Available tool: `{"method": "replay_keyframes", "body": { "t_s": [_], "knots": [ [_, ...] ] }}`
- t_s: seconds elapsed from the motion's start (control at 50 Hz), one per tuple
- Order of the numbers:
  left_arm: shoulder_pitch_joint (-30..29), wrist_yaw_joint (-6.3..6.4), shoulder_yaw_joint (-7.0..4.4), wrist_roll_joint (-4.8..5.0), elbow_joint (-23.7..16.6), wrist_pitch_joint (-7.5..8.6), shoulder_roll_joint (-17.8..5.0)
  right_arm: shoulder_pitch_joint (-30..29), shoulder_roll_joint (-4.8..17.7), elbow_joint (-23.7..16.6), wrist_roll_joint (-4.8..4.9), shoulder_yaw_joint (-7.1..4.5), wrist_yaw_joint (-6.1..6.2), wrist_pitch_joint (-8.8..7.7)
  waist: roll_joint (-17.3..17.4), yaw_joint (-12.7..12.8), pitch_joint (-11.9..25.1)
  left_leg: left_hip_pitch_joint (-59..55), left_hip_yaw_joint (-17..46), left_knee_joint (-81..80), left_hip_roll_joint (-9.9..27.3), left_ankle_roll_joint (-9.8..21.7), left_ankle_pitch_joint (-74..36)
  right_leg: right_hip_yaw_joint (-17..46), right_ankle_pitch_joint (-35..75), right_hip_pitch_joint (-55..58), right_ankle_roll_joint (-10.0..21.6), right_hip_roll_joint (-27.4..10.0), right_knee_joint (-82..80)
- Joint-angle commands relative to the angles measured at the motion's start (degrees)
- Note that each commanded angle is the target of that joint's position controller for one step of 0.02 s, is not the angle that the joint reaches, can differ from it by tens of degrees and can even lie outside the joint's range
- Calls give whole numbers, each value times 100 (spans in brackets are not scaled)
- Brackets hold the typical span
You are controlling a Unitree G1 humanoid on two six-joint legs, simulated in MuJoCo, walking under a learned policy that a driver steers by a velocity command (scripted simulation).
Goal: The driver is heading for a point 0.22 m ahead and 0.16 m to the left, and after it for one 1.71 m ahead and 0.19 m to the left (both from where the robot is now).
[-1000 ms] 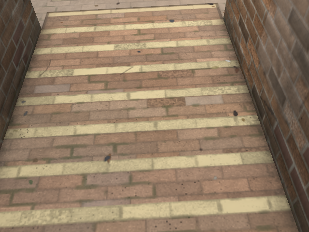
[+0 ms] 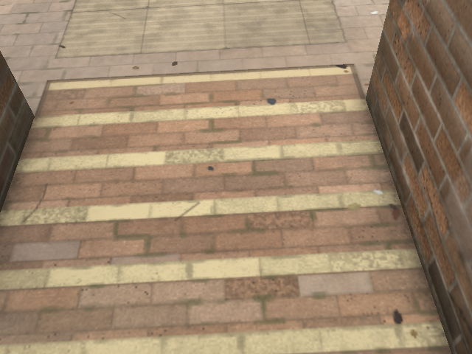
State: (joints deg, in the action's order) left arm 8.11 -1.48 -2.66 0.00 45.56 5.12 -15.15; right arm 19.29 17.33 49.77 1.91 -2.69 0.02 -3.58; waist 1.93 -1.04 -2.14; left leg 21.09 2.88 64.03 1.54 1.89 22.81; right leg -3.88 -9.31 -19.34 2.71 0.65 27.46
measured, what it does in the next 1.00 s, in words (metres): walks ahead, turning left: left foot, then right foot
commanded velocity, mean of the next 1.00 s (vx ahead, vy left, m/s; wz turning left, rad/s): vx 0.15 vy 0.00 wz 0.37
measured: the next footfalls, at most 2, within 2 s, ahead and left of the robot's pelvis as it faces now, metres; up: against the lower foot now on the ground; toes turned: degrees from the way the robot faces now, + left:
left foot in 0.36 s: +0.32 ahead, +0.14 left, +0.00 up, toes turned +18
right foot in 0.84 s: +0.38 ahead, -0.08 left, +0.00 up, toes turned +25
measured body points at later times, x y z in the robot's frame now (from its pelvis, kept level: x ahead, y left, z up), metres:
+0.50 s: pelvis +0.20 +0.04 -0.01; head +0.25 +0.07 +0.44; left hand +0.27 +0.34 -0.13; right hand +0.42 -0.20 -0.10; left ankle +0.28 +0.12 -0.74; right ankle +0.15 -0.12 -0.64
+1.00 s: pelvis +0.29 +0.02 +0.00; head +0.31 +0.01 +0.45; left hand +0.26 +0.29 -0.13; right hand +0.52 -0.14 -0.11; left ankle +0.28 +0.12 -0.74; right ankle +0.34 -0.10 -0.74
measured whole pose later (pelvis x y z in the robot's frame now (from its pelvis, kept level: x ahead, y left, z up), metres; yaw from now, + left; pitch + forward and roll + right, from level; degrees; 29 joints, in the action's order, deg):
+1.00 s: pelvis +0.29 +0.02 +0.00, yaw +23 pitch -1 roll +0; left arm 10.7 0.7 -1.6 -1.0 53.6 1.2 -13.0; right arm 9.2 13.0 41.2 -0.8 -1.5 1.7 1.9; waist 2.3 0.8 -2.7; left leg 15.2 4.5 29.0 -3.7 1.5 11.2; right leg 1.2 -15.2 -12.1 -0.9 0.0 28.7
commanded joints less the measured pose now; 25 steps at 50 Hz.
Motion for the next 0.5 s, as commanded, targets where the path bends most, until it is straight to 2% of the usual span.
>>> {"method": "replay_keyframes", "body": {
  "t_s": [0.02,0.06,0.12,0.16,0.18,0.2,0.26,0.28,0.3,0.32,0.34,0.36,0.38,0.4,0.42,0.44,0.46,0.48,0.5],
  "knots": [
    [234,20,-141,-70,-82,117,-505,-15,530,-383,-4,-194,35,12,-878,134,251,1345,346,141,625,-39,-699,1526,-51,1221,749,-1499,-1820],
    [202,26,-182,-96,20,195,-586,26,334,-386,-9,-178,43,130,-730,36,133,1343,355,36,645,-127,-1009,1007,561,965,810,-1464,-2025],
    [79,116,-211,-144,111,194,-720,-261,297,-571,-93,-198,61,160,-597,-48,-68,1444,266,-830,514,-289,-1699,136,2598,872,781,-1332,-1890],
    [-4,204,-162,-111,141,150,-683,-515,190,-662,-110,-180,26,174,-508,65,-69,1155,-83,-1736,362,-310,-2463,-385,3014,860,640,-1128,-1817],
    [85,261,-163,-111,212,137,-711,-776,89,-745,-145,-141,-12,192,-552,191,-69,1019,-236,-2102,342,-281,-2760,-532,3160,933,598,-1117,-1753],
    [203,302,-173,-103,265,97,-805,-899,21,-818,-129,-118,-30,187,-586,265,-36,1061,-314,-2309,338,-257,-2876,-569,3281,1171,582,-1202,-1669],
    [348,356,-221,14,396,-64,-983,-1191,120,-1074,-136,-135,-156,224,-510,350,67,1139,-452,-2739,280,-133,-2540,-579,3457,1865,584,-1478,-1271],
    [257,364,-258,23,383,-155,-1081,-1216,192,-1145,-76,-164,-180,249,-599,308,87,1189,-556,-2712,233,-31,-2242,-583,3576,2053,548,-1538,-1028],
    [188,380,-279,67,355,-221,-1112,-1125,270,-1182,-93,-188,-208,271,-619,222,152,1063,-612,-2750,177,62,-1936,-592,3831,2122,504,-1594,-751],
    [164,405,-288,147,342,-239,-1101,-889,363,-1166,-177,-227,-241,290,-604,85,263,730,-645,-2894,58,118,-1681,-591,4203,2128,441,-1632,-402],
    [67,412,-310,185,310,-267,-1138,-478,504,-1084,-180,-309,-240,301,-593,-150,448,223,-763,-3123,-141,230,-1659,-651,4432,2093,325,-1529,239],
    [95,393,-289,170,284,-293,-1053,158,796,-921,-182,-455,-175,300,-319,-472,775,-690,-728,-3635,-350,421,-2363,-774,4028,1837,75,-1189,1309],
    [382,326,-190,-46,191,-248,-792,386,1363,-940,-182,-600,-8,344,793,-416,1252,-2046,590,-3600,552,849,-5149,-824,1416,618,-316,-675,2978],
    [1024,214,-23,-222,54,-210,-356,-47,1702,-1158,-305,-595,32,360,1686,265,2135,-3496,3039,-3701,1892,2220,-5838,-71,-3281,-1195,-650,444,4837],
    [624,125,-101,-69,145,-184,-818,-148,1174,-1369,-260,-477,-33,366,572,-198,2601,-3342,3190,-4243,1812,2188,-4473,982,-3070,-1359,-541,235,5220],
    [182,123,-133,99,5,-201,-887,-552,974,-1410,-192,-408,-51,326,132,-117,1818,-2765,2599,-4431,1600,1887,-3591,924,-2553,-1722,-444,56,5093],
    [63,203,-122,54,43,-232,-759,-798,801,-1372,-70,-380,-25,325,-378,34,1192,-2091,2149,-4588,1291,1525,-2826,876,-2110,-1795,-452,-172,4636],
    [8,295,-149,-1,66,-299,-803,-969,629,-1362,-35,-329,29,329,-237,82,829,-1543,1829,-4665,1129,1359,-2667,884,-1811,-1680,-475,-314,4218],
    [44,318,-162,-24,44,-356,-802,-948,620,-1356,-108,-324,64,336,21,185,750,-1140,1688,-4755,931,1296,-2606,908,-1600,-1316,-486,-321,3982]
  ]
}}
